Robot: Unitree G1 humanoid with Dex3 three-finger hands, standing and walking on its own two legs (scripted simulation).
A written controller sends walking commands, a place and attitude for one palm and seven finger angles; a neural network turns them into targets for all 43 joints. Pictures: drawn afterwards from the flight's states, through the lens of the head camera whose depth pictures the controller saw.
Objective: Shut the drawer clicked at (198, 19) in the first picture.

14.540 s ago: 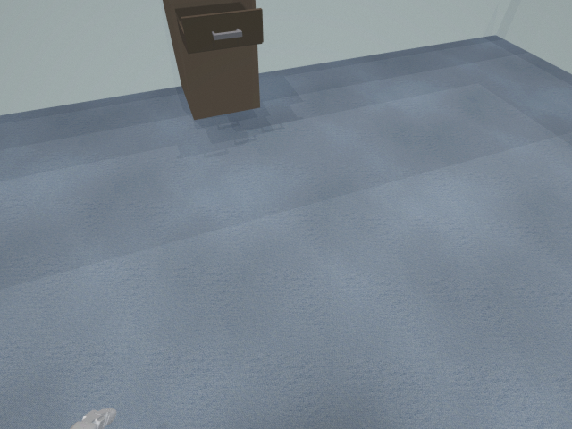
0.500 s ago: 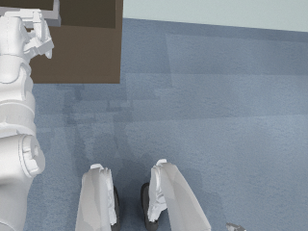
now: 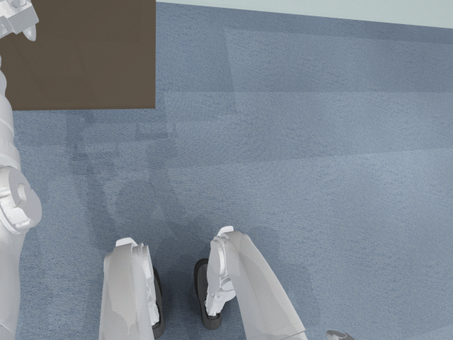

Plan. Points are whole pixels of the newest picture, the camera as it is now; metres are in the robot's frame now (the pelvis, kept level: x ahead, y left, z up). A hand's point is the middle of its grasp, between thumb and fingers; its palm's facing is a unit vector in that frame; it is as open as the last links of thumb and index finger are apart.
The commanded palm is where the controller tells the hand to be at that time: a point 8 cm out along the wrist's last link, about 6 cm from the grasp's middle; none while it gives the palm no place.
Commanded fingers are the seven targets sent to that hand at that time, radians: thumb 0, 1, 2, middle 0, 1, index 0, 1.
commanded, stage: push the drawer shut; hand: left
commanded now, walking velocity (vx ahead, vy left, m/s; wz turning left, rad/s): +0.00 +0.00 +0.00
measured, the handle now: out of the picture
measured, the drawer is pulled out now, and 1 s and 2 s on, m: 0.03 0.00 0.00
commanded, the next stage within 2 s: pull the fist back off the drawer in 0.28 s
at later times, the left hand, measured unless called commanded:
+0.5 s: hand out of the picture +0.62 +0.24 +0.04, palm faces +0.04 -1.00 -0.06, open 3.1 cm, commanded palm +0.64 +0.20 +0.04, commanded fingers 0.00 0.90 0.90 -1.40 -1.60 -1.40 -1.60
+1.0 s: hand (31, 5) +0.59 +0.22 +0.04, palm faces +0.04 -1.00 -0.04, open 3.2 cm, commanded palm +0.58 +0.22 +0.04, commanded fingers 0.00 0.90 0.90 -1.40 -1.60 -1.40 -1.60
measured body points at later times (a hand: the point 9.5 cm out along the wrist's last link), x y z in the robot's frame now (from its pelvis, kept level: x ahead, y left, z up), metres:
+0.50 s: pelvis -0.02 +0.00 -0.02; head +0.24 +0.08 +0.34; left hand +0.61 +0.29 +0.04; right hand -0.04 -0.25 -0.09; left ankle +0.07 +0.09 -0.50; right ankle +0.07 -0.08 -0.50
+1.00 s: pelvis +0.01 +0.01 +0.01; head +0.24 +0.06 +0.39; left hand +0.58 +0.27 +0.04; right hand +0.00 -0.24 -0.08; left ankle +0.07 +0.09 -0.50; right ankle +0.06 -0.08 -0.50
